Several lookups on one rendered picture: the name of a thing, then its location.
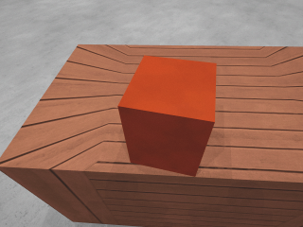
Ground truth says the carton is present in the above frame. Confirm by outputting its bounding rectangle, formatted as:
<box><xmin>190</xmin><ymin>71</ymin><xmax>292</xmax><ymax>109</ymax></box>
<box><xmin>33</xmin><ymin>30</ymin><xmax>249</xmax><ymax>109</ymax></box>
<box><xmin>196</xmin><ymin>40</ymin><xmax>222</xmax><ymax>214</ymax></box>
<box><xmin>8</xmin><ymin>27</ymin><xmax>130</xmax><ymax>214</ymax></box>
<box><xmin>117</xmin><ymin>55</ymin><xmax>217</xmax><ymax>177</ymax></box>

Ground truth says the pedestal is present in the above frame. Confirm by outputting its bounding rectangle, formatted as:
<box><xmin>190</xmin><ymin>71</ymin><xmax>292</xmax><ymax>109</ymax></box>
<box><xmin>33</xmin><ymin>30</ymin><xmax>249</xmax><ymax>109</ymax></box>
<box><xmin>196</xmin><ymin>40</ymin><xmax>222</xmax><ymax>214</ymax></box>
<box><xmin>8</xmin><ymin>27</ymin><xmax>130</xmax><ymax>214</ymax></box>
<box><xmin>0</xmin><ymin>44</ymin><xmax>303</xmax><ymax>227</ymax></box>

